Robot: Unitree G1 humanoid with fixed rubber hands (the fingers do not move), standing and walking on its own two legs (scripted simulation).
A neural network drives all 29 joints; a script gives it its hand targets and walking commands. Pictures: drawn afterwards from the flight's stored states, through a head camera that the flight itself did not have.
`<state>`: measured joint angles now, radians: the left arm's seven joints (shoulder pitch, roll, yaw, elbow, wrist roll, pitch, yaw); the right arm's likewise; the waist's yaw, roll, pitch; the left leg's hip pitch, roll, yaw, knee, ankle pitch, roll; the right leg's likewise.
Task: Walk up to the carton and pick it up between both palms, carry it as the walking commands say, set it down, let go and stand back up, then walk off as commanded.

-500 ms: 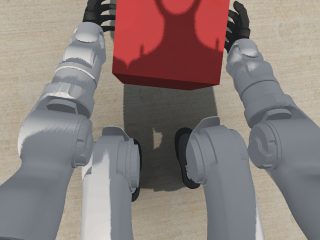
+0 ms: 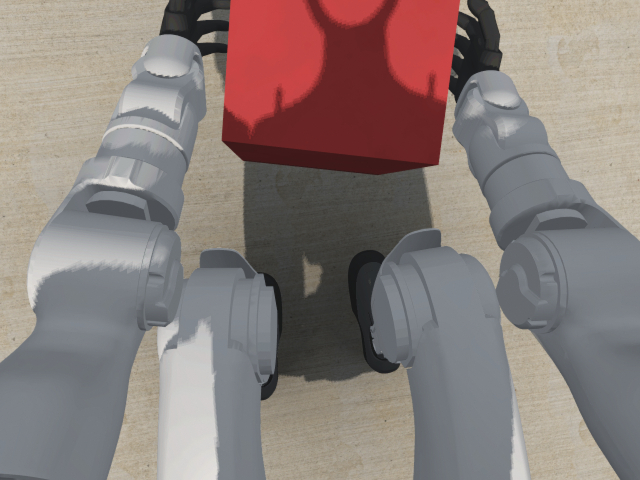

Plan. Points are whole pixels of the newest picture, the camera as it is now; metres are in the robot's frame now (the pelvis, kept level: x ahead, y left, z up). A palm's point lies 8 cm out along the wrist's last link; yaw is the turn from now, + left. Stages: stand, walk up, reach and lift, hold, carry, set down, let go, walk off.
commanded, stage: set down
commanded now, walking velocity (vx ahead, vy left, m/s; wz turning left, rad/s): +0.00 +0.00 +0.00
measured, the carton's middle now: (328, 71) +0.52 -0.03 -0.23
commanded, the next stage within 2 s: none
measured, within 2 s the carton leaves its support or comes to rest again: neither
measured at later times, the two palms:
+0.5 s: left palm (168, 55) +0.53 +0.14 -0.18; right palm (485, 85) +0.49 -0.20 -0.17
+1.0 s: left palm (135, 4) +0.54 +0.15 -0.10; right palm (525, 68) +0.49 -0.20 -0.11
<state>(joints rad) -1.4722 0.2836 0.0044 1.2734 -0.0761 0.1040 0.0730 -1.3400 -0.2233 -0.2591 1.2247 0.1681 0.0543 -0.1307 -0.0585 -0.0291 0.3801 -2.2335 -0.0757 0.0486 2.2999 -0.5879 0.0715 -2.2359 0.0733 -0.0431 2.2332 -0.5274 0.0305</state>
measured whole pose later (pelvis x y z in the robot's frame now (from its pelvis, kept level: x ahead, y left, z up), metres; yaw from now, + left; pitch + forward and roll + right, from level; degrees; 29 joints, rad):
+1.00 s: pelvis +0.00 -0.01 +0.06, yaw +0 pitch +29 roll -2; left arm -1.31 0.42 0.05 0.76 -0.19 0.24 0.08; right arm -1.17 -0.23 -0.19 0.62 0.24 0.23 -0.21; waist -0.06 0.01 0.52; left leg -2.03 -0.07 0.02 2.14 -0.61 0.04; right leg -2.05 0.08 -0.05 2.08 -0.53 0.00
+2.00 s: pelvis +0.01 +0.00 +0.30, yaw +2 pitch +24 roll -2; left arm -1.25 0.39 0.13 0.77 -0.09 0.29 0.01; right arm -1.07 -0.21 -0.29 0.56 0.12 0.29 -0.13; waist -0.09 0.03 0.49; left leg -1.26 -0.09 -0.04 1.21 -0.36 0.04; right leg -1.25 0.07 0.01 1.15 -0.31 0.01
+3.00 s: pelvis +0.13 -0.02 +0.43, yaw +2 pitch -1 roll +0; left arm 0.20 0.20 0.07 0.47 0.03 0.05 -0.06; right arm 0.24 -0.20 -0.03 0.43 0.00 0.07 0.06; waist -0.02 -0.01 0.13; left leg -0.18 -0.05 -0.07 0.47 -0.28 0.02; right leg -0.20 0.07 0.05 0.47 -0.25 -0.04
